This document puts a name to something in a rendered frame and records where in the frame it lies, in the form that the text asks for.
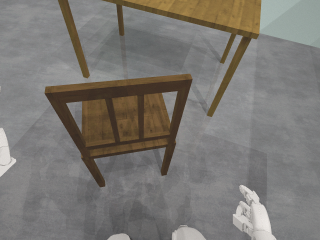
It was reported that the robot right thigh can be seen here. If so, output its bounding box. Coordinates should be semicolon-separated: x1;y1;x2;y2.
171;227;206;240

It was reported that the right robot forearm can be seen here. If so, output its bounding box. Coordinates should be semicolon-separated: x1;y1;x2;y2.
251;230;276;240

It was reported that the table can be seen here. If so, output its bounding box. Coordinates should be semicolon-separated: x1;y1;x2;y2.
58;0;262;117

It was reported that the right robot hand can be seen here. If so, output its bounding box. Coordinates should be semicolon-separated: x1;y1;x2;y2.
233;185;272;237

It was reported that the chair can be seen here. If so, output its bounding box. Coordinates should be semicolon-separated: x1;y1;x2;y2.
44;73;193;188

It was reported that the left robot hand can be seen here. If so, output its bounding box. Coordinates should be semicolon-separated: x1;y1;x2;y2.
0;86;16;177

